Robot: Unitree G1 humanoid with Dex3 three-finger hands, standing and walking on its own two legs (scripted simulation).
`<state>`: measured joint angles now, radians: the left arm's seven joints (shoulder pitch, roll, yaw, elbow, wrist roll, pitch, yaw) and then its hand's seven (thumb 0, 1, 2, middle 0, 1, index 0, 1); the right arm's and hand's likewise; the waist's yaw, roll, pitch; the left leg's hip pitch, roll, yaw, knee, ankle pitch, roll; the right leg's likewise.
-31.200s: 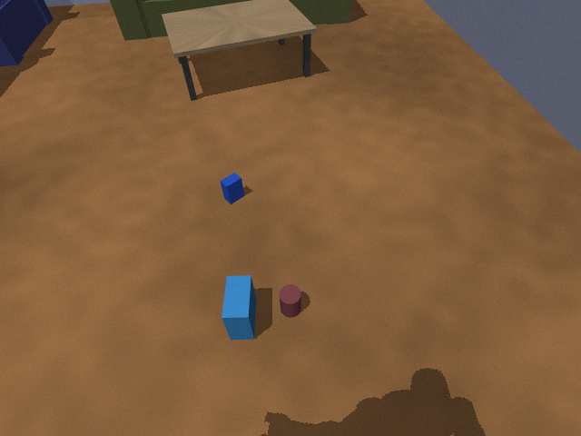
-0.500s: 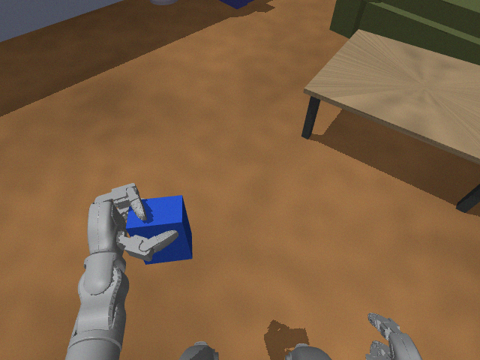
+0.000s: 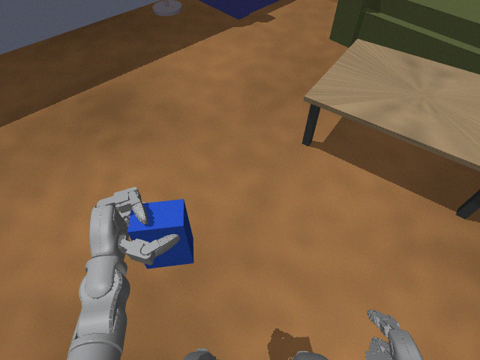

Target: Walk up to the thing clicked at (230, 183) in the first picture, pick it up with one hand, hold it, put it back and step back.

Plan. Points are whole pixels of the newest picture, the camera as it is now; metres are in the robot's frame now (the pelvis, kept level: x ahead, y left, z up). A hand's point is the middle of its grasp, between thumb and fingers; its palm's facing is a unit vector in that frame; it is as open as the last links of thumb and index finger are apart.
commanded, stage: hold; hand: left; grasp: from the side
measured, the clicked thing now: (164, 235) +0.32 +0.15 +0.01
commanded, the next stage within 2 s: crouch in 1.82 s
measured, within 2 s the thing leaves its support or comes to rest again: neither
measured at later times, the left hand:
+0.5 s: hand (146, 221) +0.32 +0.17 +0.06, palm faces +0.12 -0.99 -0.02, open 7.0 cm
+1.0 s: hand (147, 224) +0.32 +0.17 +0.06, palm faces +0.12 -0.99 -0.02, open 7.1 cm
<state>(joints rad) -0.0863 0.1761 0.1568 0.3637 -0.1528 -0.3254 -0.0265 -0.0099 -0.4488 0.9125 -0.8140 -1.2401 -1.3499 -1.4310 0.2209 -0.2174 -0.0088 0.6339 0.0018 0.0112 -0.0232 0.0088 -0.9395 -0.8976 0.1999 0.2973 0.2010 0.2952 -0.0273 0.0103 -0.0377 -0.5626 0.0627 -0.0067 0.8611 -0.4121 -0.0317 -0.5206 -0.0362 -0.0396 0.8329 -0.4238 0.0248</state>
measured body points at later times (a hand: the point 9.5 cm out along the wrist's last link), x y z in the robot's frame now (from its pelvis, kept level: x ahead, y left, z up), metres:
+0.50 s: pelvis +0.00 +0.00 +0.00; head +0.03 +0.00 +0.45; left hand +0.31 +0.23 +0.06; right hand +0.13 -0.25 -0.10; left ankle +0.01 +0.14 -0.70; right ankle +0.00 -0.14 -0.70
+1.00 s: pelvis +0.00 +0.00 +0.00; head +0.03 +0.00 +0.45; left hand +0.31 +0.22 +0.06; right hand +0.13 -0.25 -0.10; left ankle +0.01 +0.14 -0.70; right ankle +0.00 -0.14 -0.70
